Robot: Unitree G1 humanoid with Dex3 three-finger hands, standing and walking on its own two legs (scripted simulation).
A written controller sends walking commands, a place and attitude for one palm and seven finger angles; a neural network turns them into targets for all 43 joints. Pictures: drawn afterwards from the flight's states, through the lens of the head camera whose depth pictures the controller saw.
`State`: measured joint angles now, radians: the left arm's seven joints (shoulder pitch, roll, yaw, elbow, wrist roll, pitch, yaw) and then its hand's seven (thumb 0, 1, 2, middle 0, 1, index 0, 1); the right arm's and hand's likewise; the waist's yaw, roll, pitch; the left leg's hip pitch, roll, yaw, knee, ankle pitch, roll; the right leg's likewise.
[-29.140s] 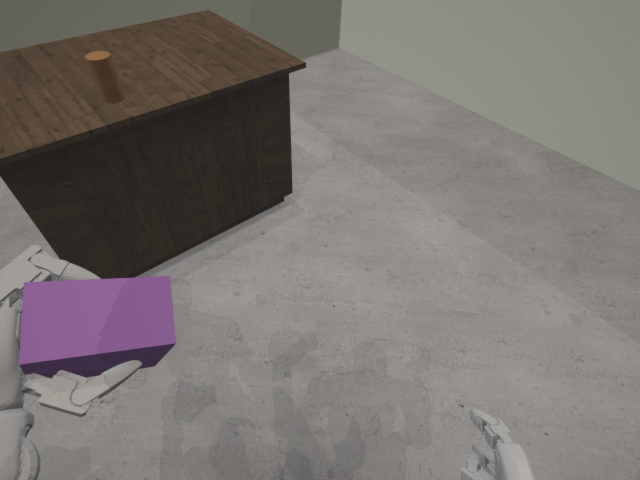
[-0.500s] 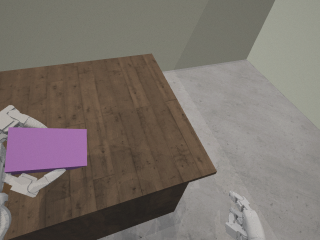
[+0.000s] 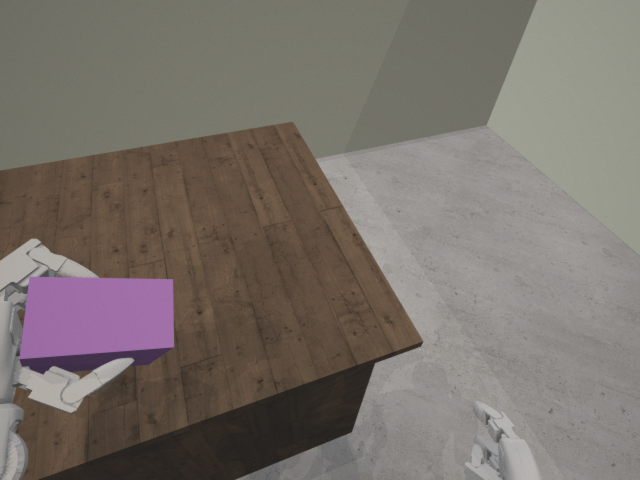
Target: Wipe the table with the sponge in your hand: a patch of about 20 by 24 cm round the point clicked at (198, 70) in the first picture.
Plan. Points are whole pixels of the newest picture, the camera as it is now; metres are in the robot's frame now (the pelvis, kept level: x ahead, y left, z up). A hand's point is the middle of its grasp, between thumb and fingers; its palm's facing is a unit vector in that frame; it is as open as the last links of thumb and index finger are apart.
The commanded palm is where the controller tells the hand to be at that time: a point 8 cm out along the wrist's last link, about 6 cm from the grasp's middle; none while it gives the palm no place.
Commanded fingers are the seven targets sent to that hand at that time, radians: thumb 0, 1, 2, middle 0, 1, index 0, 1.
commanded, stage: shuffle to correct the standing spot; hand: left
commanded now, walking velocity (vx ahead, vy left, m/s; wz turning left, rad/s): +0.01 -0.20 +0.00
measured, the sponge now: (119, 327) +0.22 +0.22 +0.14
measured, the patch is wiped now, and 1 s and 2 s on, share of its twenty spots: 0.00 0.00 0.00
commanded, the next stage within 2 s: none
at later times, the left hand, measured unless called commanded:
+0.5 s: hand (140, 314) +0.23 +0.20 +0.15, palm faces +0.33 -0.85 -0.40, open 10.2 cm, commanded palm +0.17 +0.23 +0.17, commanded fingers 0.00 0.10 1.30 -1.20 -1.60 -1.20 -1.60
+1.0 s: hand (165, 315) +0.23 +0.17 +0.16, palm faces +0.31 -0.86 -0.42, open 10.2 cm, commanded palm +0.17 +0.21 +0.17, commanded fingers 0.00 0.10 1.30 -1.20 -1.60 -1.20 -1.60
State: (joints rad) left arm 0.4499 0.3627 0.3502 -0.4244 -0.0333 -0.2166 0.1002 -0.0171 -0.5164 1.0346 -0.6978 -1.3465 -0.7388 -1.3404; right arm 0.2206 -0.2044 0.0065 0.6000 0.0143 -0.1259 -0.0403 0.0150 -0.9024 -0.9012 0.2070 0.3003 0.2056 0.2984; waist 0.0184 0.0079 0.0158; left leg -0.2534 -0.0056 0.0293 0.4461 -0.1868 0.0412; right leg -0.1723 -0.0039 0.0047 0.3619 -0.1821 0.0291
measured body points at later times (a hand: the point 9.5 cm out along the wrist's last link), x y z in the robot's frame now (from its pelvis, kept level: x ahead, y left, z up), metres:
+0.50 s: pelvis +0.01 -0.05 +0.00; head +0.03 -0.04 +0.45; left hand +0.21 +0.24 +0.18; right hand +0.18 -0.27 -0.08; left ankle +0.03 +0.09 -0.74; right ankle +0.01 -0.14 -0.74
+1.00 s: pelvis +0.01 -0.07 -0.01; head +0.03 -0.06 +0.44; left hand +0.21 +0.22 +0.18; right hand +0.17 -0.31 -0.09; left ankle +0.03 +0.09 -0.74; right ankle +0.01 -0.14 -0.74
